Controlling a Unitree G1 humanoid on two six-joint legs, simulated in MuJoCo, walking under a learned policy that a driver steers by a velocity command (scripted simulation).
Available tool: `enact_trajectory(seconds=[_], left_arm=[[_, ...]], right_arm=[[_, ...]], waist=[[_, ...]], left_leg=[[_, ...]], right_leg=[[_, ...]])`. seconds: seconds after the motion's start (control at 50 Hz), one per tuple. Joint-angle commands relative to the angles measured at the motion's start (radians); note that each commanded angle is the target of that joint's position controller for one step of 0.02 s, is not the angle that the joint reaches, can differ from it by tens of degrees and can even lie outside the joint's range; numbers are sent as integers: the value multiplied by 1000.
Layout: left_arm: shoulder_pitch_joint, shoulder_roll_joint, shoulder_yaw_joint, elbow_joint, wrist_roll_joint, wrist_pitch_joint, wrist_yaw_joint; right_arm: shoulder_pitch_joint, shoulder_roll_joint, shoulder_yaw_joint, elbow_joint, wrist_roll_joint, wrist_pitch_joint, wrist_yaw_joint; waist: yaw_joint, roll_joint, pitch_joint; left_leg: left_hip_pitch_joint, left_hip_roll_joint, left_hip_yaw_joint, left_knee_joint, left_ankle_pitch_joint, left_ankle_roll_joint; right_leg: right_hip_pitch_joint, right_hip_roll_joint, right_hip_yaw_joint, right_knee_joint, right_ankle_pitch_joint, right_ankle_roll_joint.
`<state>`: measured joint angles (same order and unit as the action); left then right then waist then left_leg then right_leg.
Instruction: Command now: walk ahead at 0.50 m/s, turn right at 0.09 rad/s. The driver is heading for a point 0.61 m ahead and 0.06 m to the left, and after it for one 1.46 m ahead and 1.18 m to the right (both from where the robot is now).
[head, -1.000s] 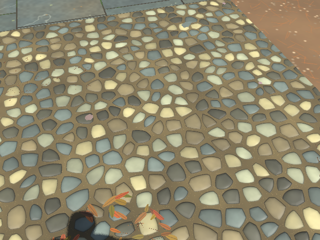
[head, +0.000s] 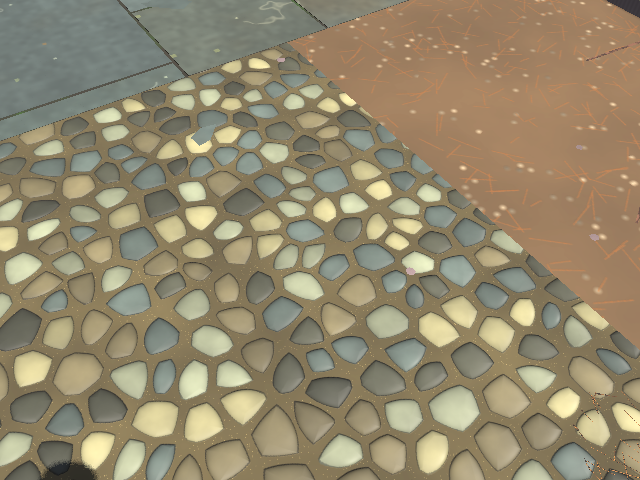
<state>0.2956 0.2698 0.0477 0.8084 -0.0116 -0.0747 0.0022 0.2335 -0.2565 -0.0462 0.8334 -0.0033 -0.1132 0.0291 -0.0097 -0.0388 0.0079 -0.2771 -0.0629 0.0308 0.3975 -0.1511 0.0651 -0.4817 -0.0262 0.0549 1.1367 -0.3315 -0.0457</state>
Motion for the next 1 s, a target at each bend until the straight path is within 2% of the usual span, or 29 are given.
enact_trajectory(seconds=[0.02,0.08,0.16,0.24,0.26,0.3,0.32,0.34,0.36,0.38,0.4,0.42,0.44,0.46,0.48,0.5,0.54,0.6,0.68,0.76,0.82,0.84,0.86,0.88,0.9,0.92,0.94,0.96,1.0], left_arm=[[17,61,20,-68,6,-6,4],[-80,48,14,-104,13,-7,8],[-212,22,4,-137,6,-16,-4],[-332,28,1,-183,-7,-24,-25],[-350,32,2,-194,-4,-28,-32],[-326,50,9,-197,5,-38,-42],[-262,71,18,-180,12,-42,-43],[-143,102,34,-140,22,-46,-39],[-8,168,50,-110,37,-47,-30],[76,230,58,-106,61,-33,-19],[123,168,46,-94,37,-17,-22],[61,139,38,-103,26,-4,-22],[-31,109,27,-113,20,-3,-19],[-101,78,16,-110,21,-5,-20],[-153,60,11,-107,28,-9,-20],[-186,76,18,-103,40,-10,-21],[-221,100,27,-97,49,-11,-15],[-216,117,35,-77,39,0,10],[-215,142,44,-56,29,28,35],[-195,170,56,-36,13,56,34],[-205,174,61,-24,-12,73,35],[-153,144,55,-2,-11,77,33],[-142,89,42,-17,22,76,25],[-225,77,36,-75,40,71,29],[-286,117,47,-82,32,68,30],[-281,121,52,-78,10,70,31],[-250,120,55,-54,10,74,39],[-244,137,62,-48,18,77,46],[-231,127,63,-47,18,75,45]], right_arm=[[8,-111,-20,-40,1,-15,1],[50,-146,-30,-17,8,-8,-11],[116,-153,-27,13,19,7,-20],[187,-163,-25,49,24,24,-22],[188,-163,-25,55,22,32,-25],[180,-172,-27,61,18,47,-32],[159,-182,-28,57,18,51,-36],[138,-177,-24,50,19,54,-38],[133,-152,-13,26,4,47,-40],[261,-42,23,29,-12,31,-31],[342,-74,20,76,12,24,-22],[259,-165,-11,60,39,30,-23],[160,-154,-12,29,45,43,-32],[127,-135,-14,26,33,62,-42],[143,-121,-20,30,25,88,-51],[168,-99,-20,34,21,111,-58],[182,-81,-26,20,16,136,-68],[114,-90,-37,-25,11,150,-71],[18,-91,-43,-80,12,157,-56],[-35,-99,-51,-126,15,162,-35],[16,-99,-60,-125,13,159,-19],[51,-137,-74,-117,7,156,-25],[83,-254,-104,-127,2,153,-44],[75,-316,-109,-155,-18,144,-46],[91,-267,-98,-159,-31,121,-37],[49,-250,-92,-163,-23,103,-38],[-10,-225,-88,-175,-3,97,-42],[-49,-197,-78,-187,16,100,-48],[-52,-183,-70,-197,11,107,-57]], waist=[[17,121,-21],[-3,97,-5],[-49,99,12],[-88,104,48],[-84,105,60],[-55,127,30],[-15,140,-14],[48,130,-88],[93,76,-214],[75,-164,-372],[92,-190,-527],[95,-97,-401],[66,-53,-270],[33,-13,-179],[-8,-35,-142],[-32,-66,-119],[-54,-88,-100],[-38,-76,-96],[-7,-70,-78],[14,-70,-74],[-25,-62,-87],[-28,-6,-85],[0,248,-88],[-20,384,-75],[-61,243,-126],[-30,198,-118],[-1,147,-117],[11,150,-113],[25,158,-136]], left_leg=[[117,272,-284,-239,144,181],[136,265,-214,-259,261,180],[152,223,-126,-255,262,135],[245,269,-147,-220,223,132],[273,279,-149,-188,289,124],[321,284,-146,-95,457,92],[323,268,-135,-19,582,71],[297,222,-107,110,672,41],[151,166,-74,313,506,-2],[-230,28,-33,713,-148,-78],[-302,2,-176,881,-552,-88],[-345,54,-193,922,-512,-89],[-375,96,-148,877,-451,-95],[-347,127,-133,810,-398,-107],[-263,154,-127,749,-353,-115],[-179,141,-96,738,-301,-126],[-150,132,-72,708,-256,-137],[-191,159,-75,628,-160,-127],[-187,166,-45,501,-121,-111],[-162,146,0,376,-185,-85],[-28,97,52,141,-72,-32],[57,92,7,37,52,3],[199,292,-273,-17,414,82],[240,459,-530,-47,559,277],[227,434,-502,-56,518,299],[225,380,-418,-48,481,247],[218,334,-363,-37,432,191],[202,319,-342,-39,418,165],[173,288,-320,-39,455,163]], right_leg=[[-160,-92,19,-58,72,18],[-215,-103,0,-212,207,41],[-161,-70,-34,-454,402,41],[-167,-43,-47,-567,397,30],[-169,-32,-48,-595,370,20],[-99,-4,-54,-642,321,-7],[2,23,-70,-670,333,-25],[175,45,-90,-717,430,-52],[449,-73,4,-653,769,-104],[858,-373,319,-577,1149,-277],[909,-452,469,-614,1121,-341],[765,-396,346,-653,1010,-291],[624,-337,241,-693,913,-242],[472,-294,166,-747,828,-215],[343,-263,106,-796,744,-193],[233,-244,59,-842,702,-194],[159,-247,1,-885,651,-213],[183,-268,-39,-918,477,-212],[219,-285,-71,-937,286,-201],[308,-320,-79,-882,290,-182],[320,-292,-126,-755,293,-105],[274,-241,-167,-651,228,-39],[67,-121,-272,-366,6,59],[-191,28,-199,-138,-336,118],[-207,20,-53,5,-336,105],[-223,6,-18,34,-249,88],[-225,-8,-2,16,-172,83],[-216,-14,6,-3,-124,86],[-155,10,1,6,-58,94]])
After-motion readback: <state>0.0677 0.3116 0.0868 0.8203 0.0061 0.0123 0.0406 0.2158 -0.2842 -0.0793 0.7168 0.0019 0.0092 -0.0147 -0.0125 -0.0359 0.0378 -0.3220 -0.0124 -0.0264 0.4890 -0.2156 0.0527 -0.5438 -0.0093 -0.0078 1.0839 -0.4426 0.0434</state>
